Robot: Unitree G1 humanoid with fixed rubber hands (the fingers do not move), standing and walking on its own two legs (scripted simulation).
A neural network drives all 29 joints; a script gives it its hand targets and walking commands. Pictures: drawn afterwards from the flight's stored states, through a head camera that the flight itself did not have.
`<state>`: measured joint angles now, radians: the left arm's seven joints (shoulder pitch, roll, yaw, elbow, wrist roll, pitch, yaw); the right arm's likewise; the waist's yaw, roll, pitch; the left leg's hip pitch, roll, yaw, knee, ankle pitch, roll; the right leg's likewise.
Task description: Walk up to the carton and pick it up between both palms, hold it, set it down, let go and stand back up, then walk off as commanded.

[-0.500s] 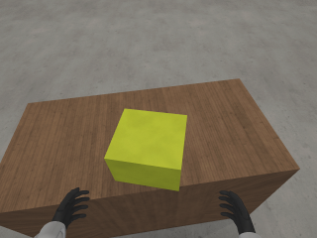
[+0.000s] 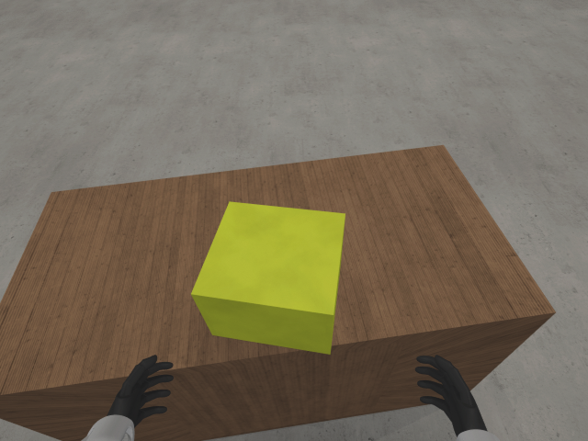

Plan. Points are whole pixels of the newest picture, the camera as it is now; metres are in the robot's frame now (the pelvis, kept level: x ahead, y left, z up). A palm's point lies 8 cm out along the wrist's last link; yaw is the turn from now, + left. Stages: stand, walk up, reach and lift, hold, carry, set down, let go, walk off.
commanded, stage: let go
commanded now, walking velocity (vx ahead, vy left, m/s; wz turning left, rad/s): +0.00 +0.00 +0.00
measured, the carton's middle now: (278, 275) +0.42 +0.02 -0.10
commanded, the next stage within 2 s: stand in 0.20 s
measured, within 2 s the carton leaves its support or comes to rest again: neither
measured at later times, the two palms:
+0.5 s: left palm (114, 418) +0.20 +0.26 -0.07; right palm out of the picture +0.08 -0.28 -0.08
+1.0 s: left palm (103, 429) +0.19 +0.28 -0.09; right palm out of the picture +0.09 -0.26 -0.09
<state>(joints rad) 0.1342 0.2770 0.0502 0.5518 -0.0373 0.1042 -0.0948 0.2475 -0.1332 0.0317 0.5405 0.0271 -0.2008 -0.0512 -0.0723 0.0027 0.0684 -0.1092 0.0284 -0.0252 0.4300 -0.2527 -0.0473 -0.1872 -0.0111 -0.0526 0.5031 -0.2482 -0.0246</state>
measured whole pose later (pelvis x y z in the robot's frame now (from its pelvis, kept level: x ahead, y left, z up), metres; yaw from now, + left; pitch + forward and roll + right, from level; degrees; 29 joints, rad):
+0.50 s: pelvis +0.00 +0.02 +0.00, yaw +0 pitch -4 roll -1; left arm 0.14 0.27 0.05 0.59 0.01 0.00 -0.03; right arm 0.28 -0.34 -0.06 0.68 0.03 -0.01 -0.02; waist -0.07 0.01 0.07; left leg -0.17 0.05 -0.03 0.56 -0.33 -0.03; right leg -0.19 0.01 -0.05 0.51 -0.25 -0.01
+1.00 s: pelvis +0.01 +0.03 -0.01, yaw +0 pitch -4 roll -2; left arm 0.14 0.29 0.05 0.68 0.01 -0.01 -0.02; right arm 0.27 -0.34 -0.02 0.68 0.03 -0.01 -0.01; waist -0.07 0.01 0.06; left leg -0.18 0.04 -0.03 0.59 -0.35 -0.01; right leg -0.19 0.01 -0.05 0.51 -0.26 0.00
